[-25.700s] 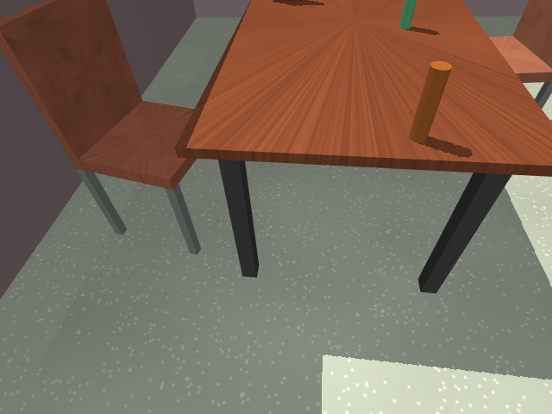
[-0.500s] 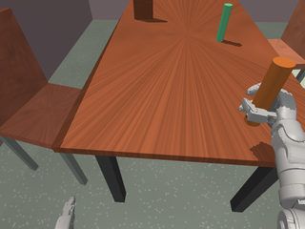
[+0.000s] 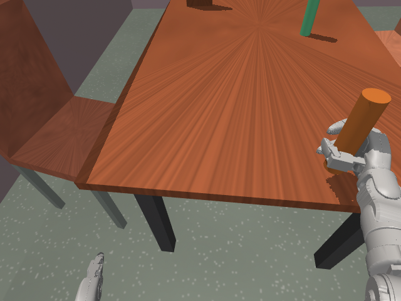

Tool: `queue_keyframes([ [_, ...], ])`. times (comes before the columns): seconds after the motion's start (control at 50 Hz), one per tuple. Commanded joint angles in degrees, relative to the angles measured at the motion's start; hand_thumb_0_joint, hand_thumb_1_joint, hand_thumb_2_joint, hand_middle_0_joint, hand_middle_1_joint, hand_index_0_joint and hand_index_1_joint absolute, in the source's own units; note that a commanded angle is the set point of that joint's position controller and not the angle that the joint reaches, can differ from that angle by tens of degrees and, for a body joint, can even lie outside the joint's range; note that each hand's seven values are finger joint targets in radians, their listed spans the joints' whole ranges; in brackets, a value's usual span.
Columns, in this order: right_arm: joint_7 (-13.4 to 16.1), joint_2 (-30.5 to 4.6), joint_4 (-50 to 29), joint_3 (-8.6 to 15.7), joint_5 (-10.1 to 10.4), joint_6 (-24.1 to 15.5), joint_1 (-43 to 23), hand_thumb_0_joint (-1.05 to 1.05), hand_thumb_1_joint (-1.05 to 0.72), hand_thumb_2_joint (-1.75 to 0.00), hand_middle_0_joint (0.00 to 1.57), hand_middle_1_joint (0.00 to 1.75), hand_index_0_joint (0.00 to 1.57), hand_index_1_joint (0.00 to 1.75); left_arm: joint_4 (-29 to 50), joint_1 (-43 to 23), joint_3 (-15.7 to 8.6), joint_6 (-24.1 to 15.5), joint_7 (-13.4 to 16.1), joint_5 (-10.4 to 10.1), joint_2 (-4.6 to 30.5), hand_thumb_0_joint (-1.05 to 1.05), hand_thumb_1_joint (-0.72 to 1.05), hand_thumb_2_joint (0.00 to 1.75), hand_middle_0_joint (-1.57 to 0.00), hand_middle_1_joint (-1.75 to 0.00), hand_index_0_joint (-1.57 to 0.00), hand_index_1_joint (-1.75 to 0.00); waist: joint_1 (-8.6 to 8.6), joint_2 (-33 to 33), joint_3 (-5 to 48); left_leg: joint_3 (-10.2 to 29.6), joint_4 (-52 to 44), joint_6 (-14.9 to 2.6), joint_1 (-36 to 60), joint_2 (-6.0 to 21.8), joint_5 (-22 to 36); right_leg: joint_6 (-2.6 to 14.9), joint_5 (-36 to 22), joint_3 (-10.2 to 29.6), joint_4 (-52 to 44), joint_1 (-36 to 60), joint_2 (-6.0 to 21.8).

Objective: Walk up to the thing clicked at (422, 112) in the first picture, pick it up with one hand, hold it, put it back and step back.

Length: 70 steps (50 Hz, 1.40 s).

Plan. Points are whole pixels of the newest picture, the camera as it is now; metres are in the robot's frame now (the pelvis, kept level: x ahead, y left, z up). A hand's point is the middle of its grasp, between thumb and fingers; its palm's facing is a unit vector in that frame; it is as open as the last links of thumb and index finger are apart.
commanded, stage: lower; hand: right
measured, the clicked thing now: (351, 136) +0.42 -0.23 +0.13
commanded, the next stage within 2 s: loosen in 0.84 s
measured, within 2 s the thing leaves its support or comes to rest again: rests again in 0.68 s
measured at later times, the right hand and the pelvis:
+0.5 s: hand (328, 156) +0.43 -0.21 +0.05, palm faces +0.15 +0.99 +0.01, open 5.4 cm; pelvis +0.00 -0.01 -0.02, yaw +0 degrees
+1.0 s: hand (328, 161) +0.43 -0.22 +0.04, palm faces +0.16 +0.99 +0.03, open 5.3 cm; pelvis +0.00 -0.01 -0.03, yaw +0 degrees
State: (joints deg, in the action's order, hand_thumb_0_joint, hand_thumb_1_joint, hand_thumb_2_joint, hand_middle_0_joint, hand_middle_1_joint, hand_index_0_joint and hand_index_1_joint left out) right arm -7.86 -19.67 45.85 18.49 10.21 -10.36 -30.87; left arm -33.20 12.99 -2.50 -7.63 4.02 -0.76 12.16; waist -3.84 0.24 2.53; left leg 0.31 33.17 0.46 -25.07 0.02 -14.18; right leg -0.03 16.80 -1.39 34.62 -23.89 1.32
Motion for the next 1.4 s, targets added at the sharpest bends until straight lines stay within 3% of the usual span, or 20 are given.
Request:
queue_keyframes([
  [0.0, 0.5, -12.4, -9.2, 2.1, 0.7, -6.2, -24.2, 0.0, -0.68, -1.38, 1.47, 1.5, 1.48, 1.5, 8.2, -2.3, -3.0, -3.0, 0.7, -0.2, 7.7, 0.0, -0.56, 0.06, -0.05, -0.05, -0.05, -0.05, -0.74, -1.8, 18.8, -0.8, -2.3, -0.41, 5.5, -0.5, 12.1, 1.15, -11.1, 0.8, -2.2, 7.2, -0.9],
  [0.14, 1.0, -13.8, -7.9, 2.7, -0.2, -9.2, -25.3, 0.0, -0.66, -1.36, 1.43, 1.47, 1.44, 1.47, 14.7, -5.0, -4.1, -3.6, 0.3, 0.2, 10.2, 0.0, -0.54, 0.05, -0.05, -0.05, -0.05, -0.05, -1.65, 0.0, 20.9, -1.2, 0.0, -0.47, 2.8, -1.0, 9.1, 0.88, -8.1, 1.6, -0.1, 5.4, -0.1],
  [0.18, 0.7, -12.6, -10.4, 1.5, 0.0, -10.2, -26.6, 0.0, -0.68, -1.35, 1.44, 1.46, 1.44, 1.46, 14.8, -3.6, -0.8, -3.3, -0.3, 0.0, 6.0, 0.0, -0.55, 0.05, -0.06, -0.05, -0.05, -0.05, -0.86, -2.9, 23.7, -0.8, 0.9, -0.41, 4.5, -0.7, 11.1, 0.79, -9.9, 1.0, 0.8, 5.7, -0.7],
  [0.22, 0.9, -14.2, -8.8, 2.7, 0.1, -10.1, -25.4, 0.0, -0.66, -1.37, 1.44, 1.48, 1.45, 1.48, 14.7, -1.2, -5.0, -3.2, 0.4, 0.1, 10.6, 0.0, -0.56, 0.06, -0.06, -0.05, -0.05, -0.05, -1.6, -2.0, 25.2, -1.0, 1.9, -0.38, 4.0, -1.0, 13.4, 0.7, -13.3, 1.4, 1.7, 7.1, -0.4],
  [0.26, 1.0, -13.1, -6.5, 2.6, 0.0, -9.8, -23.7, 0.0, -0.67, -1.38, 1.45, 1.49, 1.46, 1.49, 12.2, 1.6, -5.7, -2.8, 0.2, 0.3, 10.8, 0.0, -0.56, 0.06, -0.06, -0.05, -0.05, -0.06, -2.0, -3.5, 22.4, -1.0, 2.3, -0.48, 1.1, -0.9, 12.8, 0.7, -13.3, 1.4, 2.3, 6.0, -0.5],
  [0.32, 1.8, -14.2, -7.3, 3.4, -0.6, -10.8, -25.5, 0.0, -0.67, -1.37, 1.45, 1.48, 1.46, 1.48, 17.5, -3.1, -3.6, -3.2, -0.4, 0.2, 9.0, 0.0, -0.55, 0.06, -0.05, -0.05, -0.05, -0.05, -1.26, -2.8, 20.9, -1.2, 2.8, -0.81, -0.3, -1.1, 10.5, 0.53, -11.7, 1.5, 2.7, 3.6, -0.1],
  [0.36, 1.4, -10.1, -6.8, 0.8, -0.7, -11.5, -24.7, 0.0, -0.69, -1.37, 1.45, 1.48, 1.45, 1.48, 14.5, -0.7, -1.3, -2.9, -1.0, 0.4, 5.8, 0.0, -0.55, 0.06, -0.05, -0.05, -0.05, -0.05, -1.32, -3.6, 18.6, -1.2, 3.6, -1.1, -2.1, -1.2, 8.7, 0.39, -9.7, 1.7, 2.9, 1.4, 0.1],
  [0.4, 1.2, -10.4, -6.6, 0.6, -1.0, -11.8, -24.0, 0.0, -0.67, -1.35, 1.42, 1.46, 1.43, 1.46, 15.9, 0.4, -2.0, -3.0, -1.0, 0.4, 6.6, 0.0, -0.56, 0.06, -0.06, -0.05, -0.05, -0.05, -1.64, -4.1, 21.8, -1.1, 4.0, -1.06, -1.6, -1.1, 8.4, 0.42, -8.9, 1.7, 3.3, 2.3, 0.0],
  [0.44, 1.3, -15.0, -10.6, 2.8, -1.0, -12.1, -26.5, 0.0, -0.7, -1.36, 1.43, 1.46, 1.44, 1.46, 18.7, 0.2, -5.7, -2.8, -0.4, 0.5, 11.3, 0.0, -0.55, 0.06, -0.06, -0.05, -0.05, -0.05, -1.54, -4.9, 27.5, -1.0, 4.7, -0.77, 0.5, -1.1, 10.8, 0.44, -11.4, 1.7, 4.1, 5.0, -0.2],
  [0.5, 1.4, -13.3, -8.7, 2.9, -0.6, -11.6, -25.0, 0.0, -0.68, -1.35, 1.43, 1.46, 1.44, 1.46, 17.5, 3.7, -6.7, -2.4, -0.7, 0.6, 11.5, 0.0, -0.55, 0.06, -0.05, -0.05, -0.05, -0.05, -2.34, -5.1, 25.9, -1.3, 5.5, -0.74, -1.6, -1.3, 11.6, 0.27, -14.9, 2.0, 5.2, 4.9, -0.2],
  [0.62, 2.2, -8.5, -6.4, 0.8, -1.0, -12.8, -23.8, 0.0, -0.67, -1.34, 1.41, 1.44, 1.42, 1.44, 19.4, 3.0, -0.8, -2.5, -1.5, 0.5, 4.7, 0.0, -0.56, 0.06, -0.05, -0.05, -0.05, -0.05, -1.51, -2.6, 22.6, -1.2, 6.9, -0.81, -2.3, -1.1, 10.0, 0.64, -10.9, 1.8, 6.3, -1.0, -0.5],
  [0.66, 2.4, -13.7, -5.4, 3.3, -1.8, -12.8, -23.4, 0.0, -0.69, -1.34, 1.42, 1.44, 1.42, 1.44, 20.7, 2.2, -5.1, -2.1, -1.0, 0.5, 9.7, 0.0, -0.55, 0.06, -0.05, -0.05, -0.05, -0.05, -1.91, -2.7, 22.5, -1.0, 7.1, -0.78, -3.4, -1.0, 9.7, 0.73, -10.7, 1.8, 6.7, -0.5, -0.3],
  [0.72, 2.5, -12.9, -5.5, 2.9, -2.0, -12.6, -23.2, 0.0, -0.7, -1.35, 1.43, 1.46, 1.43, 1.46, 21.5, 3.5, -7.6, -1.7, -1.0, 0.8, 12.3, 0.0, -0.56, 0.06, -0.05, -0.05, -0.05, -0.06, -2.38, -4.1, 23.0, -1.2, 8.0, -0.92, -4.7, -1.1, 9.5, 0.42, -11.2, 2.1, 7.0, -0.1, -0.2],
  [0.82, 2.2, -9.8, -9.6, 1.1, -1.3, -13.5, -25.0, 0.0, -0.67, -1.33, 1.41, 1.44, 1.41, 1.44, 23.4, 5.9, -4.5, -1.6, -1.7, 0.7, 8.4, 0.0, -0.56, 0.06, -0.05, -0.05, -0.05, -0.05, -2.41, -4.4, 25.1, -1.7, 8.9, -0.9, -5.6, -1.4, 9.1, 0.35, -11.9, 2.3, 8.0, 1.0, 0.0],
  [0.84, 2.1, -8.8, -4.0, 1.3, -1.6, -12.9, -21.4, 0.0, -0.66, -1.33, 1.4, 1.43, 1.4, 1.43, 21.5, 7.4, -4.6, -1.4, -1.7, 0.8, 8.2, 0.0, -0.55, 0.06, -0.05, -0.05, -0.05, -0.05, -2.72, -2.5, 22.4, -1.6, 9.3, -0.8, -7.1, -1.4, 8.9, 0.46, -11.6, 2.2, 8.5, -0.6, -0.2],
  [0.92, 2.1, -10.6, -4.8, 2.8, -2.0, -13.1, -22.5, 0.0, -0.65, -1.31, 1.38, 1.42, 1.39, 1.42, 24.1, 4.9, -4.8, -1.3, -1.9, 0.9, 8.8, 0.0, -0.55, 0.06, -0.05, -0.05, -0.05, -0.05, -1.98, -2.7, 21.9, -1.1, 9.8, -0.9, -7.2, -1.0, 7.0, 0.67, -7.5, 2.1, 8.7, -4.2, -0.3],
  [1.16, 1.5, -10.5, -4.0, 2.9, -2.0, -12.1, -23.6, 0.0, -0.07, -0.55, 1.15, 0.83, 1.13, 0.83, 27.5, 7.1, -6.1, -0.6, -1.9, 0.7, 10.0, 0.0, -0.51, 0.03, -0.06, -0.06, -0.07, -0.05, -2.77, -2.3, 23.0, -1.1, 10.7, -0.85, -8.5, -1.0, 4.3, 0.77, -3.5, 2.1, 9.4, -5.5, -0.5],
  [1.3, 1.7, -13.6, -8.5, 4.1, -2.1, -12.5, -26.8, 0.0, 0.23, -0.35, 0.93, 0.62, 0.92, 0.62, 28.5, 6.7, -5.0, -0.6, -1.8, 0.7, 9.0, 0.0, -0.53, 0.05, -0.05, -0.05, -0.06, -0.05, -1.05, -3.9, 25.0, -0.6, 11.1, -0.89, -6.4, -0.7, 4.3, 0.82, -3.5, 1.7, 10.2, -6.3, -0.8],
  [1.36, 1.7, -12.5, -10.4, 3.2, -1.9, -12.7, -28.3, 0.0, 0.3, -0.29, 0.81, 0.54, 0.8, 0.54, 28.3, 7.3, -5.3, -0.7, -1.5, 0.7, 9.4, 0.0, -0.53, 0.05, -0.05, -0.05, -0.06, -0.05, -2.12, -4.4, 27.9, -0.8, 11.7, -0.87, -6.3, -1.0, 6.2, 0.73, -5.8, 2.0, 10.7, -3.8, -0.7],
  [1.38, 2.0, -13.3, -6.0, 4.3, -1.9, -12.1, -24.2, 0.0, 0.3, -0.29, 0.77, 0.52, 0.77, 0.52, 28.7, 6.6, -5.4, -0.7, -1.4, 0.5, 9.9, 0.0, -0.53, 0.05, -0.05, -0.05, -0.05, -0.05, -1.57, -2.9, 25.0, -1.0, 11.5, -0.88, -6.7, -1.0, 5.4, 0.76, -5.1, 2.0, 10.6, -5.5, -0.7],
])
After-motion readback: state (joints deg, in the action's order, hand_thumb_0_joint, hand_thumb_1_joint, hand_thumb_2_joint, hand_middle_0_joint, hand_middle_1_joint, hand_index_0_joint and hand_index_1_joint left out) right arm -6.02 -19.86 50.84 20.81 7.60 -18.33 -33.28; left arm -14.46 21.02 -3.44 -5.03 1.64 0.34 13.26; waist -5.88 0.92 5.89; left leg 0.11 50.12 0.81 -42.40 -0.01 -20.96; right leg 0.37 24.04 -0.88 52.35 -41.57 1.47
